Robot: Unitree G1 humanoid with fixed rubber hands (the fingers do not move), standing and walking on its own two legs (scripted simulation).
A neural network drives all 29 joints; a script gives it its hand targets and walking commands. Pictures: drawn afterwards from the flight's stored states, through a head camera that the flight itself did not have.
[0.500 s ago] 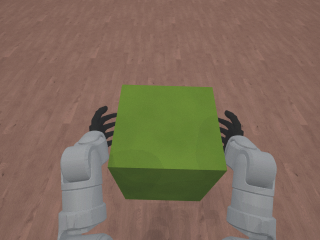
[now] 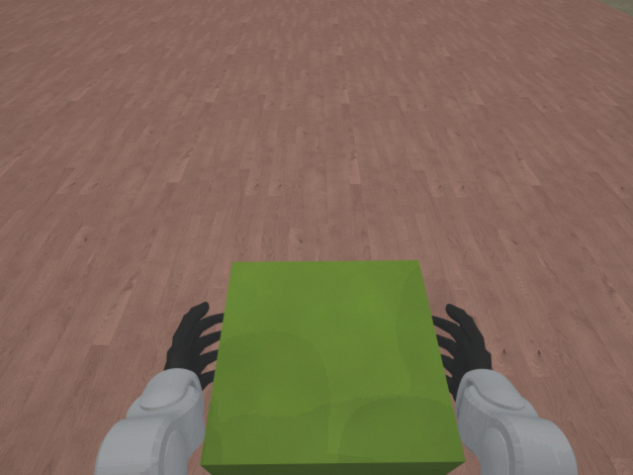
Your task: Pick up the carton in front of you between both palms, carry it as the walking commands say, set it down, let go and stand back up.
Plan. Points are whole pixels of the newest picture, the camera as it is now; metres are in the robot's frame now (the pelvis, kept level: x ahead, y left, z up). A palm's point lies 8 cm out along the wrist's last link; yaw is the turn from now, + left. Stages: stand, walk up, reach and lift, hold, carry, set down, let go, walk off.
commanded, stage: carry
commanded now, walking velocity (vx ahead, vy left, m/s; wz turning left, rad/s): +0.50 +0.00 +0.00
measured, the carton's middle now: (325, 389) +0.25 +0.01 +0.02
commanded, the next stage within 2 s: none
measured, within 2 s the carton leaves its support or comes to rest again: neither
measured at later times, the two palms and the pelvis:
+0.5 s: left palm (235, 191) +0.57 +0.17 +0.08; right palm (414, 210) +0.53 -0.13 +0.08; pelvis +0.32 +0.05 +0.01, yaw -5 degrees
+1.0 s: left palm (280, 95) +0.87 +0.12 +0.11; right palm (414, 103) +0.88 -0.18 +0.10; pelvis +0.64 -0.03 +0.01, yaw -1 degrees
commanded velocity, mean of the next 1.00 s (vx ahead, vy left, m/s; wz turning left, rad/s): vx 0.40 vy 0.00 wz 0.00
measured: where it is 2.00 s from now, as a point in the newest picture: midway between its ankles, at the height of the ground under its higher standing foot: (329, 339)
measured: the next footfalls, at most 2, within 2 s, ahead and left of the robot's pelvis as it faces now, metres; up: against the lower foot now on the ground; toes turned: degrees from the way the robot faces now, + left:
left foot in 0.28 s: +0.37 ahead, +0.14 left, +0.00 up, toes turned +9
right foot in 0.74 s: +0.62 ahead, -0.11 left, +0.00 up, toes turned -15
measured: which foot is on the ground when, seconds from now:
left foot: up 0.00-0.26, down 0.28-0.74, up 0.76-1.00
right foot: down 0.00-0.30, up 0.32-0.72, down 0.74-1.00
